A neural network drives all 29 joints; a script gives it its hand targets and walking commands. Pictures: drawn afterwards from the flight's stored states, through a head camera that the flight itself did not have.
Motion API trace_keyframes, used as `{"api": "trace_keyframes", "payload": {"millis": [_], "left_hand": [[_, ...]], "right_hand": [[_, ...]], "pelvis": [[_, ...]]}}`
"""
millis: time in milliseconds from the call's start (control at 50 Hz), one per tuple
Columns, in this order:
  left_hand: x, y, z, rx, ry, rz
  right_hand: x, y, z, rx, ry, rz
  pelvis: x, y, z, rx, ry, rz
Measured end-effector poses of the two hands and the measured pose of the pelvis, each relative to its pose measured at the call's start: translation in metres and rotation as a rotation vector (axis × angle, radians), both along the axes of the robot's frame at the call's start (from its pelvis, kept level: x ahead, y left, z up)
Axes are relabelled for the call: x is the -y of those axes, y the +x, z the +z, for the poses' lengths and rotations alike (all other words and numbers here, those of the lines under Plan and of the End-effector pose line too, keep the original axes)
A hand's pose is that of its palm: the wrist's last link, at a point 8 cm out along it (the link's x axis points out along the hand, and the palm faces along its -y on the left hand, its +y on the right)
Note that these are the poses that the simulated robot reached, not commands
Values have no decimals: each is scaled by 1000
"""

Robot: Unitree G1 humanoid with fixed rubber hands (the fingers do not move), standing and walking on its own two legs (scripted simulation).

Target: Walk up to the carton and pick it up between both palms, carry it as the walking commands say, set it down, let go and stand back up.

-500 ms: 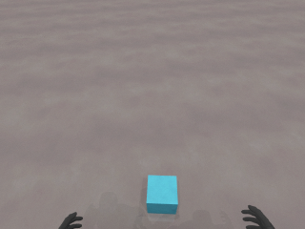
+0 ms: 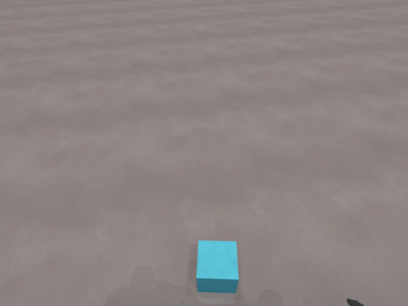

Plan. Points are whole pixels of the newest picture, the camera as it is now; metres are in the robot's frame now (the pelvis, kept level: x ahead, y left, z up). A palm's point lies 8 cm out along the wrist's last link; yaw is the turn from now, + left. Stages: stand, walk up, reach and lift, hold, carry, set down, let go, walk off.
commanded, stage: stand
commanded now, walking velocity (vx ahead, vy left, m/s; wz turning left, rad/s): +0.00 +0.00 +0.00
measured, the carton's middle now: (217, 266) +0.48 -0.03 -0.69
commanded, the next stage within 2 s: none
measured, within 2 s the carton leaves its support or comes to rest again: neither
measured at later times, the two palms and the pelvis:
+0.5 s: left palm out of the picture +0.07 +0.30 -0.10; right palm out of the picture +0.06 -0.30 -0.10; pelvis -0.02 +0.00 +0.00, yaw +0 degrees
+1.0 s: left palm out of the picture +0.06 +0.31 -0.11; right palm out of the picture +0.06 -0.30 -0.10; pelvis -0.02 +0.00 +0.01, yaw +1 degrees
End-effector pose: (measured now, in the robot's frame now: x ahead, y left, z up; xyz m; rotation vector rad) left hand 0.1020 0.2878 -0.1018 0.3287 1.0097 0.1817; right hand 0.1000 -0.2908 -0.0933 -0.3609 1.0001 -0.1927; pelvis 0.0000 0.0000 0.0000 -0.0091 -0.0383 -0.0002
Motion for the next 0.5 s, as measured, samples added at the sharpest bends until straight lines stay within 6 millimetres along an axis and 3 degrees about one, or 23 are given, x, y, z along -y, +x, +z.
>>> {"api": "trace_keyframes", "payload": {"millis": [500], "left_hand": [[-10, -37, -2, -83, 12, 22]], "right_hand": [[13, -38, -4, -102, -15, -19]], "pelvis": [[1, -19, 5, 16, 2, 5]]}}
